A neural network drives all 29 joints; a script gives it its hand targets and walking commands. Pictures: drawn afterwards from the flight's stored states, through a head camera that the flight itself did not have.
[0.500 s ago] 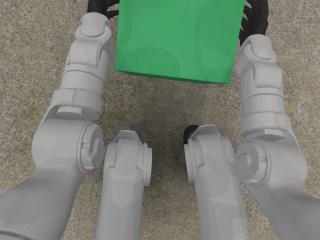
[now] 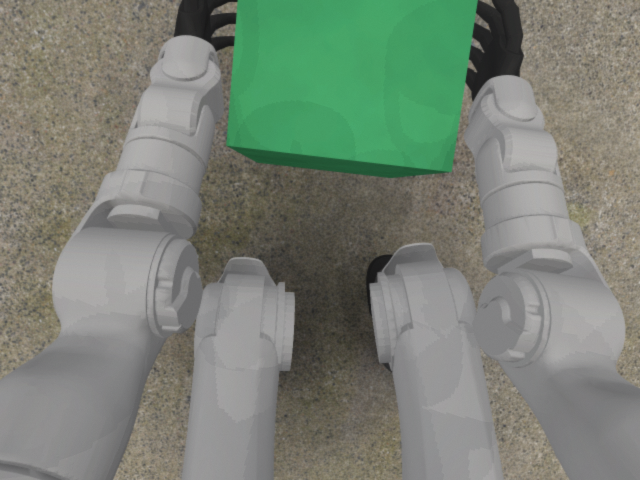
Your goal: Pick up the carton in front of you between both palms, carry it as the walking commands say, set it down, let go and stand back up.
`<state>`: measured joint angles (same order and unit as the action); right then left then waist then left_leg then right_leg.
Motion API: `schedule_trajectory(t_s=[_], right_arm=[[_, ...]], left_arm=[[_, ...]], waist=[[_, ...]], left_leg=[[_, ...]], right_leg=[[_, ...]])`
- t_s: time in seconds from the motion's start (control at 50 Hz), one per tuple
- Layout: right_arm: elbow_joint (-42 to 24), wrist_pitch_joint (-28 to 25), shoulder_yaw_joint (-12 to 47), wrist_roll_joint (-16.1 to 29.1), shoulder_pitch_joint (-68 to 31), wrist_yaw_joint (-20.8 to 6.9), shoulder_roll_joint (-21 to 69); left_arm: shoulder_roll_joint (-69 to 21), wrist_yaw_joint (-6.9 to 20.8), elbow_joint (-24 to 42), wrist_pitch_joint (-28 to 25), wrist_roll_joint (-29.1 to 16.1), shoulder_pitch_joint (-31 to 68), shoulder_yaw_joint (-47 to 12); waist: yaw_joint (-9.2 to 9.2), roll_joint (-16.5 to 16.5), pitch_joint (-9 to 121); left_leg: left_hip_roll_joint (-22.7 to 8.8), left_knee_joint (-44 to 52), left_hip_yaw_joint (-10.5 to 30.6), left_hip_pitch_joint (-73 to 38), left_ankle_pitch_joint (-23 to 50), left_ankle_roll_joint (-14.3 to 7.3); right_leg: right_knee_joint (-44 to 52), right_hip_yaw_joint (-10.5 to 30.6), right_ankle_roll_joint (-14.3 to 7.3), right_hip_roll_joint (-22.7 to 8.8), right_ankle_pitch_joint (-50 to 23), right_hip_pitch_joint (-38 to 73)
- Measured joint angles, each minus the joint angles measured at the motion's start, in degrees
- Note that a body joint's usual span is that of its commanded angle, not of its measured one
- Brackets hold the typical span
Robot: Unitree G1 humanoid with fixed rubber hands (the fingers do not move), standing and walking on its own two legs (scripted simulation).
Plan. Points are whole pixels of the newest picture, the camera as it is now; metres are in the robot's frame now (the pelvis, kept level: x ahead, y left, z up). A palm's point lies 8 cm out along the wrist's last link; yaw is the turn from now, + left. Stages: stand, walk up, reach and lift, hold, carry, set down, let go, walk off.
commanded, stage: set down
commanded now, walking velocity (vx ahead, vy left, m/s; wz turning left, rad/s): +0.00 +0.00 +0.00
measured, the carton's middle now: (340, 82) +0.51 -0.04 -0.24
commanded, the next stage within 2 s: let go in 1.96 s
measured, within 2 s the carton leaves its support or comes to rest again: rests again in 0.18 s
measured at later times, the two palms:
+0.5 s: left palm (200, 46) +0.54 +0.11 -0.18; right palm (493, 78) +0.49 -0.20 -0.17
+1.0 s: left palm (163, 35) +0.55 +0.14 -0.18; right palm (526, 76) +0.49 -0.24 -0.17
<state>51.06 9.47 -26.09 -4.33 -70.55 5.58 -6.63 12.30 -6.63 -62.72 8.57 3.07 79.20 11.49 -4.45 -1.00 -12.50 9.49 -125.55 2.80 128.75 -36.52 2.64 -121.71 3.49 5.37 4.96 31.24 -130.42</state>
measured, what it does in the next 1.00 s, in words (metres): stands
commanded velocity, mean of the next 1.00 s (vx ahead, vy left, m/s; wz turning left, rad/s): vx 0.00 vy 0.00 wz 0.00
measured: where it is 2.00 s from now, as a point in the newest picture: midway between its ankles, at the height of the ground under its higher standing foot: (323, 346)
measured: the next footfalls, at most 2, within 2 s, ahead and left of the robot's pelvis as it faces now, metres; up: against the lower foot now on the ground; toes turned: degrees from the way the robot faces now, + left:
none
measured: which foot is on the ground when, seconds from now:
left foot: down 0.00-1.00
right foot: down 0.00-1.00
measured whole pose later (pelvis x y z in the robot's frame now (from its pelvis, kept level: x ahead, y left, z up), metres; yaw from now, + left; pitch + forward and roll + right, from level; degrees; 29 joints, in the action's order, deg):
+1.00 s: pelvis -0.01 -0.01 -0.02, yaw -1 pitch +37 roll -2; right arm 58.9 0.1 -11.5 14.4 -72.9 6.8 -18.1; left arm 23.8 -4.9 -60.2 3.2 -12.1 79.5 -1.8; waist -4.3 0.5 -18.6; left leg 3.9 -128.7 1.7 129.3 -35.9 0.9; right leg -124.6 0.1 2.1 1.4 30.1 -131.1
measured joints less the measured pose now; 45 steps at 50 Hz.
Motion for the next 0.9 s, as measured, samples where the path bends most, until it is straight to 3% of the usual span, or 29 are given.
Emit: schedule_trajectory(t_s=[0.6, 0.68, 0.76, 0.9], right_arm=[[9.28, -4.06, -2.44, -2.44, -4.72, -5.10, -3.69], [13.48, -6.81, 0.66, 0.58, -5.80, -3.48, -5.13], [16.05, -9.07, 4.89, 6.63, -5.64, -1.27, -8.22], [13.92, -10.53, 12.34, 15.84, -4.61, -0.24, -12.14]], left_arm=[[1.67, 5.67, -3.85, -2.34, 3.66, 3.08, 1.67], [3.89, 4.41, -5.18, -4.35, 0.80, 3.20, -1.58], [8.05, 3.02, -5.85, -5.60, -5.38, 2.47, -6.18], [12.11, 2.83, -2.40, -6.46, -14.77, 1.59, -13.41]], waist=[[0.10, 1.27, -4.02], [-0.02, 1.68, -5.99], [0.08, 1.72, -7.85], [0.24, 1.38, -8.48]], left_leg=[[-2.54, -2.28, -0.96, -0.15, 0.14, -1.36], [-3.08, -2.48, -0.89, -0.64, 0.37, -1.37], [-3.80, -2.69, -1.04, -0.79, 0.45, -1.49], [-5.11, -3.53, -1.41, 0.16, 0.50, -1.92]], right_leg=[[-1.98, -0.96, -0.45, -1.00, -0.11, 0.45], [-2.06, -1.39, -0.72, -1.31, -0.46, 0.95], [-2.33, -1.92, -1.44, -2.11, -0.62, 1.03], [-3.34, -2.98, -2.84, -3.67, -0.67, -0.02]])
